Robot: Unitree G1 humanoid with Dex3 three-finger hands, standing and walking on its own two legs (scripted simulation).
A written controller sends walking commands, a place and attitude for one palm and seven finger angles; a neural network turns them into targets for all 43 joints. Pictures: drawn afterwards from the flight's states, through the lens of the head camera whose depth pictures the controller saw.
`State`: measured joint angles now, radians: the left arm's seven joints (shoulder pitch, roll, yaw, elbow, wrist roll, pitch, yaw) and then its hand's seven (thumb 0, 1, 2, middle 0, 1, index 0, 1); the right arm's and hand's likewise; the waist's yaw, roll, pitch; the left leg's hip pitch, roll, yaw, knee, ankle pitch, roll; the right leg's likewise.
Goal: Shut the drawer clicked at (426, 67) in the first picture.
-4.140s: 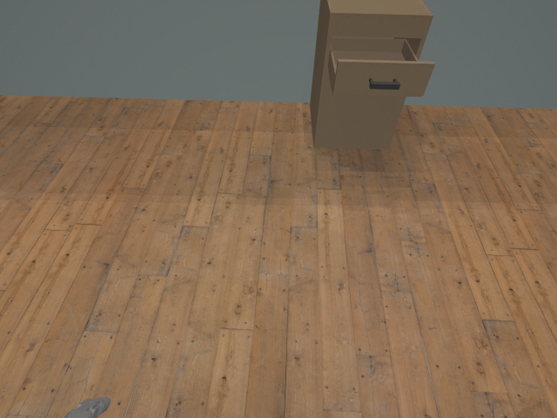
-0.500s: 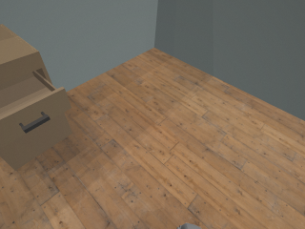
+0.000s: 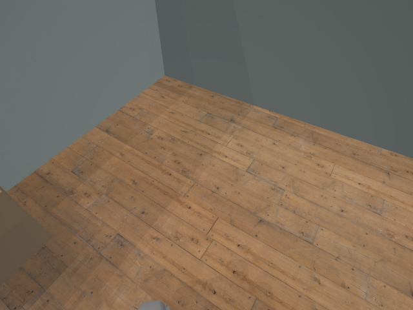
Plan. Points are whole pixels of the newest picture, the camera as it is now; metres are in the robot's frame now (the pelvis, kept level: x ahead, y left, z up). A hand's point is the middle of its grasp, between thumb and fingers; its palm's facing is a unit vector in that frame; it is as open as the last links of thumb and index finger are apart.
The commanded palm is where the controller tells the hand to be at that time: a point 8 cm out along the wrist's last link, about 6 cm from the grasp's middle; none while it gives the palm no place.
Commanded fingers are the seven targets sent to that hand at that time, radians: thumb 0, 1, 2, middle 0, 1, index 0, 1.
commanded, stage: walk to a spot facing it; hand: left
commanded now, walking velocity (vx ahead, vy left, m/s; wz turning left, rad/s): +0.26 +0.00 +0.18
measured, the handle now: out of the picture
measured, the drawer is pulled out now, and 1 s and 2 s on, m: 0.23 0.23 0.23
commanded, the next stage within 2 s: turn to face it in 0.02 s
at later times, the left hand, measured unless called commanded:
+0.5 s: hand out of the picture +0.15 +0.26 -0.18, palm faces +0.25 -0.95 -0.19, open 7.4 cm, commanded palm none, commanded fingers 0.00 0.90 0.90 -0.20 -0.30 -0.20 -0.30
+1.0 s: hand out of the picture +0.16 +0.20 -0.14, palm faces +0.49 -0.83 -0.28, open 7.4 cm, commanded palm none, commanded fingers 0.00 0.90 0.90 -0.20 -0.30 -0.20 -0.30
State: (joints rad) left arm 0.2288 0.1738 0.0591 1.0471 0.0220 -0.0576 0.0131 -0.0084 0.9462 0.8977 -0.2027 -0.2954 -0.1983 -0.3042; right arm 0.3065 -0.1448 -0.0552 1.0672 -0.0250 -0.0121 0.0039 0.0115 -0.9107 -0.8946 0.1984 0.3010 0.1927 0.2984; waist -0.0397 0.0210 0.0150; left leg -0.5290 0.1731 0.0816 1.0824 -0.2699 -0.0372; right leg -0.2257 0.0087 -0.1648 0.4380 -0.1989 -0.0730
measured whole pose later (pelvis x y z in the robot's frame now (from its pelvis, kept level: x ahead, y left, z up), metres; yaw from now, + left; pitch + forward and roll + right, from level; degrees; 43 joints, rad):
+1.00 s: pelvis +0.17 -0.02 +0.00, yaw +31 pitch -1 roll +3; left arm 0.20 0.17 0.03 0.87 0.02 0.00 0.02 0.00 0.90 0.90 -0.20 -0.30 -0.20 -0.30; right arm 0.20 -0.27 -0.10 0.94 -0.02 0.09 0.03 0.01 -0.91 -0.89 0.20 0.30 0.19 0.30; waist -0.02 0.02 0.08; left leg -0.50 0.04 0.01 1.13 -0.39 -0.09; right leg -0.20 -0.11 -0.20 0.50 -0.29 -0.03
